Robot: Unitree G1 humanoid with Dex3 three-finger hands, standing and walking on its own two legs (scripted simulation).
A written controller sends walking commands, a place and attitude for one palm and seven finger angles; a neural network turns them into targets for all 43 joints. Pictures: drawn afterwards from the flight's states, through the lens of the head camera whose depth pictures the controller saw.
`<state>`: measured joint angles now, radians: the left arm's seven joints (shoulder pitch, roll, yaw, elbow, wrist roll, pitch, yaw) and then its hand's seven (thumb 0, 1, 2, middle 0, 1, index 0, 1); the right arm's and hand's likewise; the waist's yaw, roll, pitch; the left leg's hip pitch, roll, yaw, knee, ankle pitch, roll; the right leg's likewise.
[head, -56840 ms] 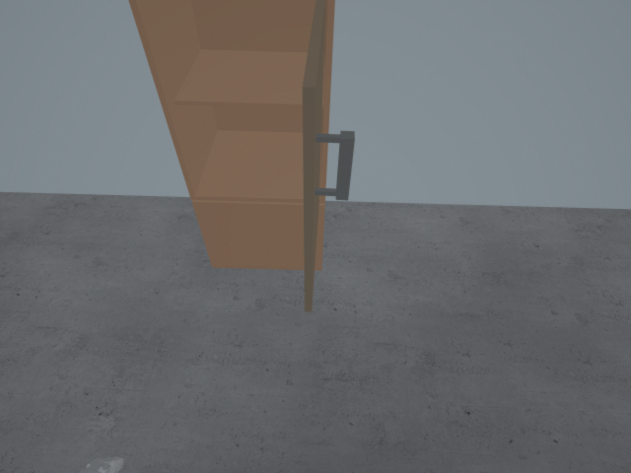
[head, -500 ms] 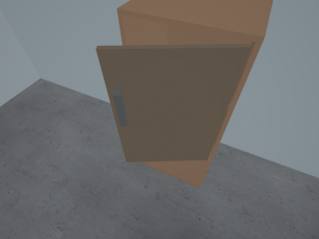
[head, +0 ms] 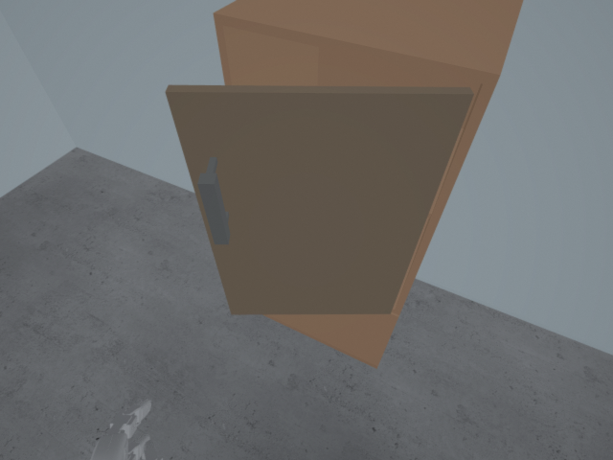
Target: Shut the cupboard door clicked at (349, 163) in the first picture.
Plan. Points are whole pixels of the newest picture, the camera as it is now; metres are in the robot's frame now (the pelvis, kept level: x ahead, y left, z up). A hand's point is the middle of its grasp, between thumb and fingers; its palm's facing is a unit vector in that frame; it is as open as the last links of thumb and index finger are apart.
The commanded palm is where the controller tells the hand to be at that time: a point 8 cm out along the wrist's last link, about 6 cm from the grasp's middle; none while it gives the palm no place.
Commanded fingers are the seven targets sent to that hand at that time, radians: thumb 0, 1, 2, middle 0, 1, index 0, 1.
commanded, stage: raise the hand and make a fist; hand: left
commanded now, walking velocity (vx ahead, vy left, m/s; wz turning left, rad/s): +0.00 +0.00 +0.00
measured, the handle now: (217, 201) +0.47 +0.17 +0.06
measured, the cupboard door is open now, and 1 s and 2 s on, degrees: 27 27 27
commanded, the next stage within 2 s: bring the fist close to the handle in 1.82 s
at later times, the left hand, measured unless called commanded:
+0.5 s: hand (163, 441) +0.15 +0.18 -0.01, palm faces +0.05 -1.00 -0.04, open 5.3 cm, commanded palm +0.12 +0.23 -0.01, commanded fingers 0.00 0.90 0.90 -0.75 -0.90 -0.75 -0.90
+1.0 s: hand (139, 403) +0.18 +0.21 +0.02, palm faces +0.07 -1.00 -0.04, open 3.3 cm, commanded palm +0.15 +0.26 +0.03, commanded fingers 0.00 0.90 0.90 -1.21 -1.40 -1.21 -1.40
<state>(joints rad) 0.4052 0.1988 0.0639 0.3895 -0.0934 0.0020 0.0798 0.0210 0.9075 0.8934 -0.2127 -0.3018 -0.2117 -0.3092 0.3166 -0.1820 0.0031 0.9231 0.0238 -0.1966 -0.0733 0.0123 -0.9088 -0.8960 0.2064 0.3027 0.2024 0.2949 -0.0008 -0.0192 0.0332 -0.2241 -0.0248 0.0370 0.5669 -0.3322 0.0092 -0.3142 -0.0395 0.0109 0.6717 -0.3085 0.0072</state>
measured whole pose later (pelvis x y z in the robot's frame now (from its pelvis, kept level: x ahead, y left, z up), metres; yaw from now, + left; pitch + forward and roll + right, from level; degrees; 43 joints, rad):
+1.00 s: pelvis -0.03 +0.01 -0.05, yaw +2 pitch +10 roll -2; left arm 0.44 0.23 0.14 -0.17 -0.27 -0.30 -0.19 0.02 0.90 0.90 -1.04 -1.21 -1.04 -1.21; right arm 0.27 -0.24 0.02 0.49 0.01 -0.22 -0.06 0.02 -0.90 -0.90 0.21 0.30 0.20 0.30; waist 0.02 0.02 -0.11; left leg -0.71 -0.01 -0.02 1.04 -0.50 0.03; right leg -0.70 -0.03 -0.05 0.98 -0.45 0.02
